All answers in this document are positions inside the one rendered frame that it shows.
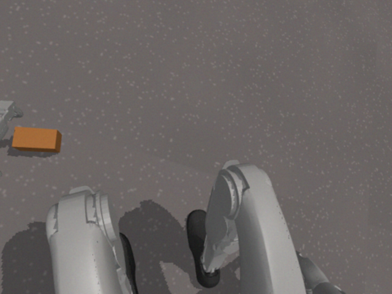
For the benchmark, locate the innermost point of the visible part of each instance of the small box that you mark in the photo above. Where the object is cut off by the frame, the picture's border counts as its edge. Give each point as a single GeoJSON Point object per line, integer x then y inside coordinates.
{"type": "Point", "coordinates": [35, 139]}

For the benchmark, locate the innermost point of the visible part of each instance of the right robot foot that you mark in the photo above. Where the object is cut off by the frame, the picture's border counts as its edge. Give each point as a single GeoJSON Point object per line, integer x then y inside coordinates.
{"type": "Point", "coordinates": [196, 234]}

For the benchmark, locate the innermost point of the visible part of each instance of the right robot hand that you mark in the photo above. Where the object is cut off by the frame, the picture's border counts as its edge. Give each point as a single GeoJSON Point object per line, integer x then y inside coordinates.
{"type": "Point", "coordinates": [312, 274]}

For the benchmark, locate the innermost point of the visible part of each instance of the left robot foot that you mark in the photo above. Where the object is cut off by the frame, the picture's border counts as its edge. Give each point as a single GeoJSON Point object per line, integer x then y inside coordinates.
{"type": "Point", "coordinates": [129, 261]}

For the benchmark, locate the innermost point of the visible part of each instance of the right robot arm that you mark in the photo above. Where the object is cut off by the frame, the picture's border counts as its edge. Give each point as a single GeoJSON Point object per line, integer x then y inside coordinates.
{"type": "Point", "coordinates": [327, 288]}

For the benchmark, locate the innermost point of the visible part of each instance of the left robot hand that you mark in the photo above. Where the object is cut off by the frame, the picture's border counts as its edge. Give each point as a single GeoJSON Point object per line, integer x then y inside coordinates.
{"type": "Point", "coordinates": [8, 111]}

